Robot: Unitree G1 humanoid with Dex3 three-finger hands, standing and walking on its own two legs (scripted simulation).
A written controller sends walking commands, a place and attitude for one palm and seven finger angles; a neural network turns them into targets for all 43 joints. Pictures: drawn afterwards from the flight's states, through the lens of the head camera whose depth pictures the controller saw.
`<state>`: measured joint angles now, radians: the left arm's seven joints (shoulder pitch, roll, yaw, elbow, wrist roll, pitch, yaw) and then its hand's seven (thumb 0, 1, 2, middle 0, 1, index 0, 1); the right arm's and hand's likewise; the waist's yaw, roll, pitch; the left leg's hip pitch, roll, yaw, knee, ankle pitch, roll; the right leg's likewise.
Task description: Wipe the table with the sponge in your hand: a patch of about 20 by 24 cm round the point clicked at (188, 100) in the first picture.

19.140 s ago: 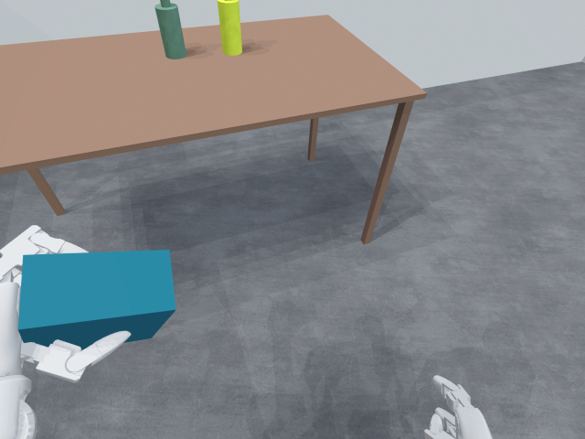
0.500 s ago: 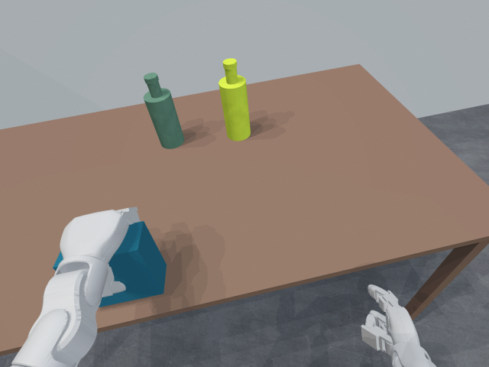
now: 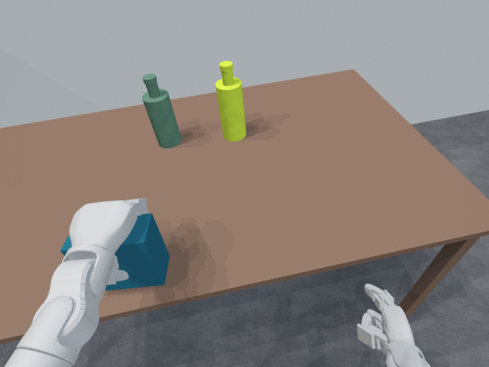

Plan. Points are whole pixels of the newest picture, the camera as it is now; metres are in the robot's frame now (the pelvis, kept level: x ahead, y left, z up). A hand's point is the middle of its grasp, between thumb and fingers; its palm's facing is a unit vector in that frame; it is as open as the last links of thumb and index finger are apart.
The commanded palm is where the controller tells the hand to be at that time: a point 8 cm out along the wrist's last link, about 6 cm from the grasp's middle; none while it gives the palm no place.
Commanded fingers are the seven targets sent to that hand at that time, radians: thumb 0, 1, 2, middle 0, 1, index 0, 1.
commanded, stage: move the sponge above the wiping area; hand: left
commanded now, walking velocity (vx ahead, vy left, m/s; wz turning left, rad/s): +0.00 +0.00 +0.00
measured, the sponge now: (125, 260) +0.26 +0.27 +0.03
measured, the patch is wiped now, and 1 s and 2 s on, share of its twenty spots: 0.00 0.00 0.00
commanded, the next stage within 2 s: none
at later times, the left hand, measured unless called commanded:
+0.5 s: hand (100, 224) +0.27 +0.29 +0.11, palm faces +0.11 -0.02 -0.99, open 10.2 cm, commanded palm +0.24 +0.29 +0.16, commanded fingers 0.00 0.10 1.30 -1.20 -1.60 -1.20 -1.60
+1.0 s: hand (80, 220) +0.27 +0.32 +0.11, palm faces +0.15 -0.02 -0.99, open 10.2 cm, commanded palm +0.23 +0.29 +0.16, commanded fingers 0.00 0.10 1.30 -1.20 -1.60 -1.20 -1.60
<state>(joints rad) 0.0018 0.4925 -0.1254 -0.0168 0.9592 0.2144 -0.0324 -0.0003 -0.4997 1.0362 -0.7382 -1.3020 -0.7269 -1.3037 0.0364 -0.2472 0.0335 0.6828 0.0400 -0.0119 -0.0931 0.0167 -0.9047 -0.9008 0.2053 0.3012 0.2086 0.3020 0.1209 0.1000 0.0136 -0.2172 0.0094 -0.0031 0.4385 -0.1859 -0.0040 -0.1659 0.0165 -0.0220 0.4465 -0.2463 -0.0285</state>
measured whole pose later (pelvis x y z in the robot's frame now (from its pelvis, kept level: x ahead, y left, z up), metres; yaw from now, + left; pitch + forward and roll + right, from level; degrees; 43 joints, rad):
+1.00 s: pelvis +0.01 +0.02 +0.00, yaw +0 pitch -1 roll +0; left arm -0.02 0.49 -0.03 -0.05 0.93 0.33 0.08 0.00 -0.50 1.04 -0.74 -1.31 -0.73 -1.31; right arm 0.04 -0.24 0.02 0.70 0.05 0.01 -0.06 0.02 -0.90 -0.90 0.20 0.30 0.21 0.30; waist 0.13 0.10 -0.01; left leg -0.24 -0.01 0.00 0.44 -0.19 0.02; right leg -0.17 0.00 -0.02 0.42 -0.24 0.00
